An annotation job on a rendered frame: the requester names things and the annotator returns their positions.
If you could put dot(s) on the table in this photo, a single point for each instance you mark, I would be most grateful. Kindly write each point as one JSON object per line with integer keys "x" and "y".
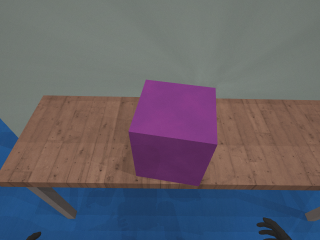
{"x": 83, "y": 142}

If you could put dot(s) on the right robot hand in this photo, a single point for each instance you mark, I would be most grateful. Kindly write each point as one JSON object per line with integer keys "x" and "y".
{"x": 276, "y": 231}

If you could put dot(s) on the carton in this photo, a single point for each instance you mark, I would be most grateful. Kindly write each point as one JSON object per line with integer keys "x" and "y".
{"x": 173, "y": 133}

